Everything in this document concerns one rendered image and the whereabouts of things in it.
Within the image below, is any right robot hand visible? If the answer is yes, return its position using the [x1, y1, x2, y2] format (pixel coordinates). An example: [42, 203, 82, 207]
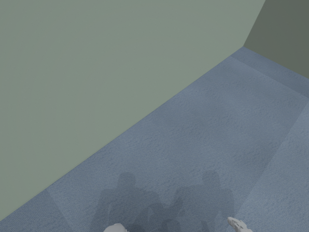
[227, 217, 252, 232]

